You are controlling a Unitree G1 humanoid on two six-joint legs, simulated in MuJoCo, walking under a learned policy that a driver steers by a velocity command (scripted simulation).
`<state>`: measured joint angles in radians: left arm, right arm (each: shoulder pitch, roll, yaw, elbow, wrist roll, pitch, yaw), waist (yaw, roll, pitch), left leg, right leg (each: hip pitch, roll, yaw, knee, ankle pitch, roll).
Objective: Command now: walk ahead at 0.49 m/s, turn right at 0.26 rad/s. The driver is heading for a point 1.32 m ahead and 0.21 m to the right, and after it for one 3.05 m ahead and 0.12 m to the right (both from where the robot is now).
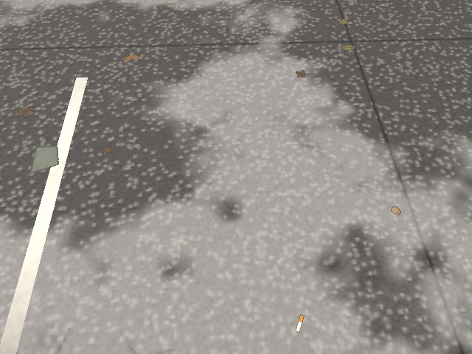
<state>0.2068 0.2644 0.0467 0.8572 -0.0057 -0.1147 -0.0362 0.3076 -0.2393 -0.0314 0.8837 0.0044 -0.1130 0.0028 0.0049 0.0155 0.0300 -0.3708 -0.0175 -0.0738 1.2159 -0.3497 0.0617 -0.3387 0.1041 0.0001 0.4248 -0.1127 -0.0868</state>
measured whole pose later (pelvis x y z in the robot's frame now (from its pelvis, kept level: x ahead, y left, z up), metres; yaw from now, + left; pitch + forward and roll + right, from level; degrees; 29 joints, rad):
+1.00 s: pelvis +0.49 -0.10 +0.00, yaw -20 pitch +2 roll +0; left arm 0.18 0.24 0.05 0.70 0.00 -0.08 -0.03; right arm 0.34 -0.29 -0.05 0.89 0.03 -0.07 0.00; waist -0.03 0.03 0.02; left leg -0.45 0.08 -0.05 1.18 -0.36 0.01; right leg -0.33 0.00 -0.09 0.48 -0.19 -0.04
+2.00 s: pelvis +0.80 -0.15 -0.01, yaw -1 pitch +1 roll +1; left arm 0.22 0.26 0.05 0.75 0.00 0.00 0.01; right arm 0.14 -0.23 -0.03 0.68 -0.03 0.00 -0.02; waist 0.02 0.02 0.01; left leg -0.32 -0.07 -0.04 0.58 -0.27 0.04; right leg -0.33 0.00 0.09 0.59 -0.28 0.03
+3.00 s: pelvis +0.86 -0.19 +0.01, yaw +0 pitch +2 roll -1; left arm 0.31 0.32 0.11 0.81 -0.01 -0.06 0.00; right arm 0.13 -0.27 -0.07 0.72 0.03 0.00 0.03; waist 0.07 0.01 0.01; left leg -0.51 0.11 0.02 0.72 -0.25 0.01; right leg -0.03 -0.04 -0.25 0.26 -0.25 0.00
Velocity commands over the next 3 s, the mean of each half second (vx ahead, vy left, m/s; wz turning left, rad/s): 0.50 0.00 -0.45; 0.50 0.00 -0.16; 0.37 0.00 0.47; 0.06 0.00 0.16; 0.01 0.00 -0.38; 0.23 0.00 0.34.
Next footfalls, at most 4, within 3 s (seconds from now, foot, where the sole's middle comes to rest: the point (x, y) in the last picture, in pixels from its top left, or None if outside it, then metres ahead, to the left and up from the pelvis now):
0.34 left None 0.37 0.13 -0.77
0.86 right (327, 332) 0.53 -0.22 -0.77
1.38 left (264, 230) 0.87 -0.06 -0.77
1.86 right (334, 231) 0.87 -0.29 -0.77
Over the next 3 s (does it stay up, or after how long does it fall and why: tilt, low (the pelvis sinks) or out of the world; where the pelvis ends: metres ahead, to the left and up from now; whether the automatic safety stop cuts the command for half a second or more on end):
stays up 0.86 -0.19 0.01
